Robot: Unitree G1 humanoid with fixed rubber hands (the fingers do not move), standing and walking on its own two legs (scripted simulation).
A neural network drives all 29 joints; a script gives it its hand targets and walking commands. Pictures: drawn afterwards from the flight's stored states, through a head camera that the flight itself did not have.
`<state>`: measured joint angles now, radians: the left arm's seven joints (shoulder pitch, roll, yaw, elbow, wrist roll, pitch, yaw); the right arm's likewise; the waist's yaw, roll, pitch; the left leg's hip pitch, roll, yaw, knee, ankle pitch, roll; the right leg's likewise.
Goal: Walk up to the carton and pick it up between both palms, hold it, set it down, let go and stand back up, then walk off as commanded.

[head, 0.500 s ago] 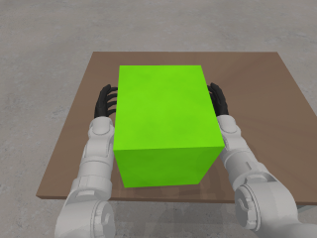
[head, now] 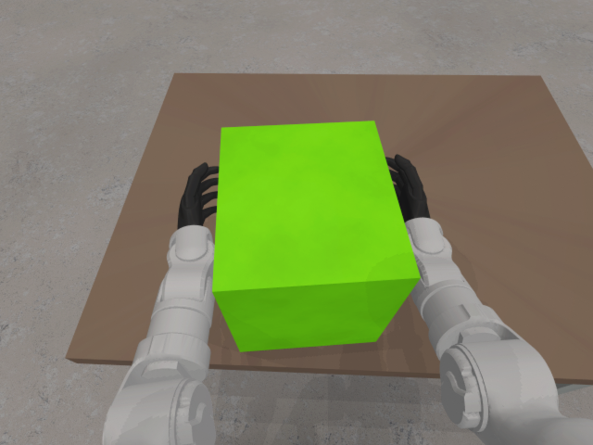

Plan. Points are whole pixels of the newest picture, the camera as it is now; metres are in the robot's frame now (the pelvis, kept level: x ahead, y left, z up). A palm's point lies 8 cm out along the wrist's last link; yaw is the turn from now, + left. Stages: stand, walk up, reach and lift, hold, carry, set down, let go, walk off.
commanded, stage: set down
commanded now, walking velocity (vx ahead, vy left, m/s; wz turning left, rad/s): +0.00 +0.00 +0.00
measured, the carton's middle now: (303, 242) +0.39 +0.02 +0.01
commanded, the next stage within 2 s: none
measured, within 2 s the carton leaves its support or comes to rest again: neither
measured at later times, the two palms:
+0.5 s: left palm (194, 232) +0.38 +0.17 +0.04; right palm (412, 212) +0.42 -0.14 +0.04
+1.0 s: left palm (185, 235) +0.37 +0.17 +0.05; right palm (426, 200) +0.42 -0.15 +0.07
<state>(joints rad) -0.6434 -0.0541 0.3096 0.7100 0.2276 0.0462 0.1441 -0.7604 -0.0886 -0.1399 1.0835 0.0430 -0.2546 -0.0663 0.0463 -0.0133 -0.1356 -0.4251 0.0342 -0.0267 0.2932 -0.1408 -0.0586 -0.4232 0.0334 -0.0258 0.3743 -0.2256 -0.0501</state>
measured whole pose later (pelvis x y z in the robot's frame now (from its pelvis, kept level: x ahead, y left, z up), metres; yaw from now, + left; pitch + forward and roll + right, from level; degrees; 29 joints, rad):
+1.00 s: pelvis -0.03 +0.01 +0.00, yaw -1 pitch +16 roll +0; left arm -0.69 -0.05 0.32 0.78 0.16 0.00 0.23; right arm -0.89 -0.20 -0.10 1.16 0.11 -0.12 -0.01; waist 0.06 -0.01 -0.16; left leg -0.51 0.05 -0.02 0.37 -0.14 -0.05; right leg -0.47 0.05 -0.03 0.37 -0.18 -0.05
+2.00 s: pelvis -0.06 +0.01 +0.00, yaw -1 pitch +10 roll -1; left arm -0.32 -0.05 0.18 0.48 0.09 0.06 0.22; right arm -0.47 -0.39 -0.01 0.90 0.29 -0.14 0.13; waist 0.06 -0.01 -0.15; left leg -0.46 0.07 -0.02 0.42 -0.14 -0.05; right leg -0.41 0.06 -0.03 0.37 -0.15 -0.05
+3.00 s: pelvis -0.05 +0.01 +0.00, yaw -1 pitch +4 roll -1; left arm 0.10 -0.05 0.08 0.16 0.06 0.11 0.22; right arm 0.03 -0.39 0.00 0.54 0.29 -0.15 0.20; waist 0.06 -0.01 -0.09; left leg -0.31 0.06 -0.02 0.39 -0.15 -0.05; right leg -0.27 0.06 -0.03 0.37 -0.18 -0.05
